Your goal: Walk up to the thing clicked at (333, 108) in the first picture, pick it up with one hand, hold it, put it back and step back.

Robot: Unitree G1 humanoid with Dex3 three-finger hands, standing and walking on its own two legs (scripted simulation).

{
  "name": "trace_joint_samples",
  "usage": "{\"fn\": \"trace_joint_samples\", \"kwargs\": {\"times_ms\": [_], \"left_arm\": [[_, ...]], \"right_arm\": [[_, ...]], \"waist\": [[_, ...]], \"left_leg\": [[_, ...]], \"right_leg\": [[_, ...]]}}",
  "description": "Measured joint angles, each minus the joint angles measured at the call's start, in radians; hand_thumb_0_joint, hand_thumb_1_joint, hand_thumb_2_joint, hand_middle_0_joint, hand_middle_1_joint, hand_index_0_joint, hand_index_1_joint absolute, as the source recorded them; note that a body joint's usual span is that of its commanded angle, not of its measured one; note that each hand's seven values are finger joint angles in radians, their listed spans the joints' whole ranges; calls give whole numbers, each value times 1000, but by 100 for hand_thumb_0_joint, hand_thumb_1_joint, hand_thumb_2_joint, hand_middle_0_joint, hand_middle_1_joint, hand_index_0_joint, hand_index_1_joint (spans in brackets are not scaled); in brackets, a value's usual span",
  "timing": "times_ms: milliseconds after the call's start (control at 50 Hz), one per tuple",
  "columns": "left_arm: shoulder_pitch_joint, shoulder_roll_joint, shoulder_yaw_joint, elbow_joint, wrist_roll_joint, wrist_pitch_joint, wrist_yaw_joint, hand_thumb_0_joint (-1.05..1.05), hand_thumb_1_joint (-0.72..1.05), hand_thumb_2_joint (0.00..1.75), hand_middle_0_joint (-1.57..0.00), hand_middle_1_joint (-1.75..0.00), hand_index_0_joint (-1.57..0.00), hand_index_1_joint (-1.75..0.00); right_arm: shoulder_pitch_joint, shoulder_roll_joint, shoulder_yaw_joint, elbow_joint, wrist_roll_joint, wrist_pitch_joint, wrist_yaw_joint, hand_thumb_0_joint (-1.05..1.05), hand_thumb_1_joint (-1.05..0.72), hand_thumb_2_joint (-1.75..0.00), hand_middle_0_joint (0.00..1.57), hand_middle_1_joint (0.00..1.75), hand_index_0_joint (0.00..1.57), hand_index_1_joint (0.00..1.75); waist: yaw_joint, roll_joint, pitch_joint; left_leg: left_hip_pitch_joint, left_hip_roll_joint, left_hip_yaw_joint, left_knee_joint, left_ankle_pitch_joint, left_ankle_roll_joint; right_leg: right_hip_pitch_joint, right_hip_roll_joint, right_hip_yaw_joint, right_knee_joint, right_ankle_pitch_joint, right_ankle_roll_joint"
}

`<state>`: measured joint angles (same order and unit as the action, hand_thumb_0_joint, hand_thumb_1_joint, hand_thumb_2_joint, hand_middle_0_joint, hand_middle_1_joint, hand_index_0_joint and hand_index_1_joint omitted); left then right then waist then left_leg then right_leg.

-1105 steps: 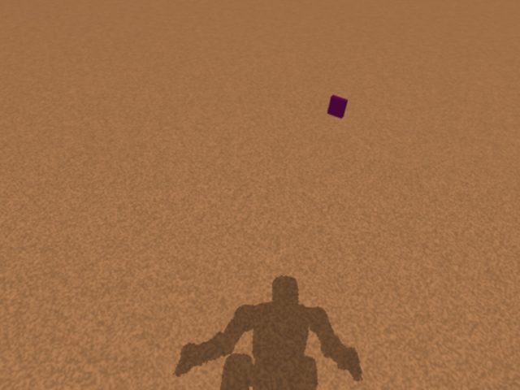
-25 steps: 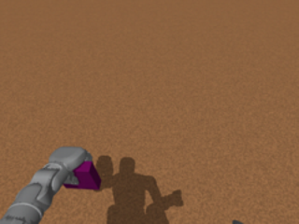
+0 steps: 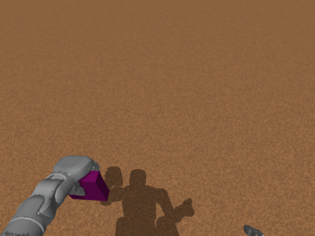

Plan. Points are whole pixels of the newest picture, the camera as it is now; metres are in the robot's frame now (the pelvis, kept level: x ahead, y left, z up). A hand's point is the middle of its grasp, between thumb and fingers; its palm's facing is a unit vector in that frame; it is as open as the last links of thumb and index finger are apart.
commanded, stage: hold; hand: left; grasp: from above
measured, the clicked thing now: (84, 186) +0.31 +0.22 -0.07
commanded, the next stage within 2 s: crouch in 0.76 s
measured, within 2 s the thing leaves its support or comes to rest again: neither
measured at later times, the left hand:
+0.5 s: hand (76, 179) +0.30 +0.22 -0.01, palm faces -0.46 -0.03 -0.89, open 6.6 cm
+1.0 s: hand (76, 174) +0.32 +0.23 -0.02, palm faces -0.46 -0.03 -0.88, open 6.7 cm
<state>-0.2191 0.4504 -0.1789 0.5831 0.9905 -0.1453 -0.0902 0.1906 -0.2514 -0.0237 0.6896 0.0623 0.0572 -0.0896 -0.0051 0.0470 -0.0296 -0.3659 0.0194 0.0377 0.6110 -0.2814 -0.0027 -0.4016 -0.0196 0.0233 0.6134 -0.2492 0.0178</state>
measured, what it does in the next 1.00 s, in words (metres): stands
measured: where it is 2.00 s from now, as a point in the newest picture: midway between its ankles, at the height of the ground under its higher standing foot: outside the picture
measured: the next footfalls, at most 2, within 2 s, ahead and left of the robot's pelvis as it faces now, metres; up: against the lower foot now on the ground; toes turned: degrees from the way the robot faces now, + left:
none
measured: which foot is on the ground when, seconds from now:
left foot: down 0.00-1.00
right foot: down 0.00-1.00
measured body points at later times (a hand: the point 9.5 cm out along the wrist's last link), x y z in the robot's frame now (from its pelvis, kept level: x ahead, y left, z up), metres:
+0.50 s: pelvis +0.01 +0.00 +0.01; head +0.02 -0.02 +0.46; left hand +0.32 +0.22 +0.04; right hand +0.16 -0.25 -0.11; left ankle +0.02 +0.12 -0.73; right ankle +0.04 -0.13 -0.73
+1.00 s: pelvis +0.02 +0.00 +0.01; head +0.03 -0.02 +0.46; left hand +0.33 +0.23 +0.03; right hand +0.17 -0.25 -0.11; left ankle +0.02 +0.12 -0.73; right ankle +0.04 -0.13 -0.73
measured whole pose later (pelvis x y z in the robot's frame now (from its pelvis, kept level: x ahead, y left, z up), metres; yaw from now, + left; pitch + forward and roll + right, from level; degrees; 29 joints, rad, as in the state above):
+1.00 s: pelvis +0.02 +0.00 +0.01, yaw +0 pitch +1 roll +0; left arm -0.23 0.46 -0.17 0.60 0.99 -0.15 -0.10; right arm 0.18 -0.24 -0.03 0.68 0.07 0.10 -0.09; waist 0.00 0.04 -0.01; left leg -0.26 0.02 0.04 0.50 -0.26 0.00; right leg -0.30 -0.02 0.02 0.51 -0.23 0.02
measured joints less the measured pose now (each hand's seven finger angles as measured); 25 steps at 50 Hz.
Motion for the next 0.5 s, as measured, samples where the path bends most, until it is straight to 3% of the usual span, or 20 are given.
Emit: {"fn": "trace_joint_samples", "kwargs": {"times_ms": [500], "left_arm": [[9, 8, 1, -38, -18, 7, -33, -1, 45, 21, -98, -30, -100, -26]], "right_arm": [[-22, 6, 10, -6, 5, 12, -12, 1, -93, -91, 20, 30, 20, 30]], "waist": [[11, 4, 20]], "left_leg": [[85, -3, 3, -86, 24, 1]], "right_leg": [[83, -2, 1, -81, 21, 1]]}}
